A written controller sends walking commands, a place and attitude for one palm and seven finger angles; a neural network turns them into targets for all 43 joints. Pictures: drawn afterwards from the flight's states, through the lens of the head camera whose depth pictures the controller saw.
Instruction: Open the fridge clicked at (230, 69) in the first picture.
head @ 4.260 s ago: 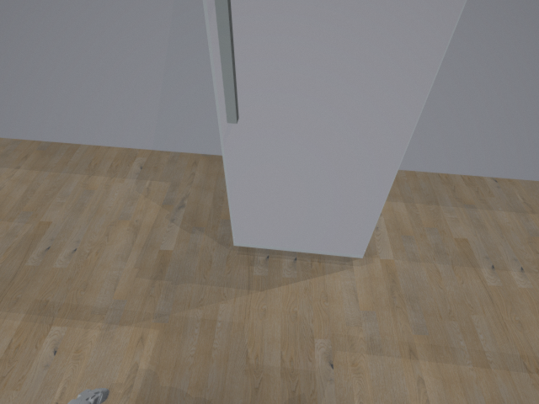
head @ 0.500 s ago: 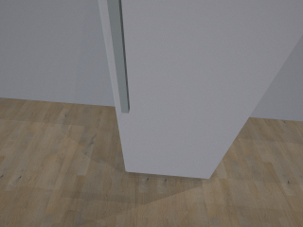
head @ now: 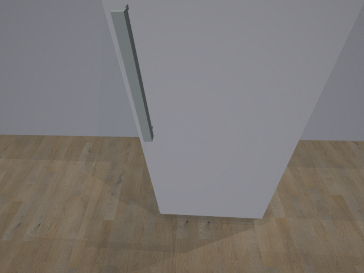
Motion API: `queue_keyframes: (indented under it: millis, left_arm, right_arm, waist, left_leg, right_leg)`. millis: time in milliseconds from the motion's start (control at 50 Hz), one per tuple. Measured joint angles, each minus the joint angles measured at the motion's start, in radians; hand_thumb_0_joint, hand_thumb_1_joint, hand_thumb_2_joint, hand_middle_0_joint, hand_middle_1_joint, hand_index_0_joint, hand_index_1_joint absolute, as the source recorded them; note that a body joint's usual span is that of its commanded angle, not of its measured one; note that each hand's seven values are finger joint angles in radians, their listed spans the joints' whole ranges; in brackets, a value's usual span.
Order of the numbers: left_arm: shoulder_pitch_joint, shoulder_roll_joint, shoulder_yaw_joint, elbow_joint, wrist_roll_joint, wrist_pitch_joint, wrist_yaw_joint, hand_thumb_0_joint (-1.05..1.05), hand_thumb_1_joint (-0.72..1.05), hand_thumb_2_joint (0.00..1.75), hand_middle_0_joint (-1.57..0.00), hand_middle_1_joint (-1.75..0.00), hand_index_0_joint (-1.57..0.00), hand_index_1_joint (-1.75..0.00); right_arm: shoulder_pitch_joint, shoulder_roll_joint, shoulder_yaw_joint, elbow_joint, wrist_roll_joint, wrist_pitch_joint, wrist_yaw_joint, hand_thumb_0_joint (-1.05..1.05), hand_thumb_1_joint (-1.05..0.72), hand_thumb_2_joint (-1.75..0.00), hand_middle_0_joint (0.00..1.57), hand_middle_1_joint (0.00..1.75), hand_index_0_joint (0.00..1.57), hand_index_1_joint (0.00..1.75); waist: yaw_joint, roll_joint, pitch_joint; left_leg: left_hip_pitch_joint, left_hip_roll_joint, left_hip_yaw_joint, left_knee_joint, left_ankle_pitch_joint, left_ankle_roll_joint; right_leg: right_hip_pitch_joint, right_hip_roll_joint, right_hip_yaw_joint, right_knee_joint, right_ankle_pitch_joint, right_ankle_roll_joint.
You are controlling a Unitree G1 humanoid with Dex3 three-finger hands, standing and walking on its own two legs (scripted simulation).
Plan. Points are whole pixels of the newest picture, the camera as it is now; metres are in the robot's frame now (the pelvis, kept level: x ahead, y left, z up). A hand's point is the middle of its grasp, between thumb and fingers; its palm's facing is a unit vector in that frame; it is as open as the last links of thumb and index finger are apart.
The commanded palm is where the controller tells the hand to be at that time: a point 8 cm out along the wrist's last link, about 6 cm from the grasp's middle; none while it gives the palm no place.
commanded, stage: look again from close up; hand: left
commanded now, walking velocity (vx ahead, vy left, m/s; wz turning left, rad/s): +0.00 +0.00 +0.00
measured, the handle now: (139, 84) +0.54 +0.15 +0.16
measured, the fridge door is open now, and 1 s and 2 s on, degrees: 0 0 0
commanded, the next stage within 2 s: shuffle to correct the standing spot in 0.94 s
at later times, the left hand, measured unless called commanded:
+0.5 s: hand out of the picture +0.02 +0.13 -0.16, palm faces +0.02 -0.97 -0.23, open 7.3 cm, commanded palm none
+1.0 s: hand out of the picture +0.01 +0.13 -0.17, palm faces +0.04 -0.98 -0.21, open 7.4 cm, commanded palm none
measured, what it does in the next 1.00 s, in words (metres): shifts its weight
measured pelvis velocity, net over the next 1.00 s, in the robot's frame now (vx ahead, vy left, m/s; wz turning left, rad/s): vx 0.00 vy -0.05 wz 0.01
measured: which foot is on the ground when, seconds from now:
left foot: down 0.00-1.00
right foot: down 0.00-1.00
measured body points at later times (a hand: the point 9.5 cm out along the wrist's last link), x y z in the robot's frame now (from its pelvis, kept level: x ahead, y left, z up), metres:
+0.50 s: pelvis +0.00 -0.05 +0.00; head +0.01 -0.07 +0.45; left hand +0.02 +0.18 -0.14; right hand +0.00 -0.28 -0.16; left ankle -0.03 +0.09 -0.74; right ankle +0.02 -0.15 -0.74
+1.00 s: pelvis +0.00 -0.05 +0.01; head +0.02 -0.06 +0.46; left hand +0.01 +0.18 -0.15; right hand +0.01 -0.27 -0.16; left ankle -0.03 +0.09 -0.74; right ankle +0.02 -0.15 -0.74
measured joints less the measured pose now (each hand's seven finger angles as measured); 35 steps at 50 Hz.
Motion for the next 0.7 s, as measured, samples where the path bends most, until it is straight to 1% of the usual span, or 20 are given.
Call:
queue_keyframes:
  millis: [140,400,560,700]
  left_arm:
    - [-0.023,0.006,0.002,-0.016,-0.002,-0.007,-0.003,0.01,0.91,0.9,-0.2,-0.3,-0.19,-0.3]
    - [-0.066,0.017,0.008,-0.024,-0.005,-0.012,-0.006,0.01,0.92,0.9,-0.2,-0.3,-0.2,-0.3]
    - [-0.069,0.021,0.01,-0.02,-0.006,-0.01,-0.008,0.01,0.92,0.9,-0.2,-0.3,-0.2,-0.3]
    - [-0.067,0.022,0.013,-0.019,-0.006,-0.009,-0.008,0.01,0.92,0.9,-0.2,-0.3,-0.2,-0.3]
  right_arm:
    - [-0.021,-0.011,0.003,0.016,0.0,-0.003,0.003,0.01,-0.91,-0.9,0.2,0.3,0.2,0.3]
    - [-0.034,-0.006,0.002,0.055,-0.001,0.004,0.002,0.0,-0.91,-0.9,0.2,0.3,0.2,0.3]
    - [-0.037,0.001,0.001,0.067,-0.001,0.009,0.002,0.0,-0.91,-0.9,0.2,0.3,0.2,0.3]
    - [-0.039,0.01,0.001,0.07,0.0,0.009,0.001,0.0,-0.91,-0.9,0.2,0.3,0.2,0.3]
  waist:
    - [-0.002,0.001,0.006]
    - [-0.005,-0.022,0.036]
    - [-0.005,-0.032,0.047]
    - [-0.002,-0.039,0.049]
  left_leg:
    - [0.014,0.02,-0.003,-0.032,0.018,-0.024]
    - [0.016,0.059,-0.026,-0.058,0.038,-0.065]
    - [0.013,0.077,-0.036,-0.062,0.041,-0.08]
    - [0.015,0.084,-0.042,-0.063,0.041,-0.086]
  right_leg:
    - [0.005,0.021,-0.006,-0.016,0.007,-0.023]
    - [0.014,0.059,-0.033,-0.045,0.018,-0.063]
    - [0.019,0.076,-0.045,-0.061,0.024,-0.078]
    - [0.027,0.083,-0.051,-0.073,0.028,-0.083]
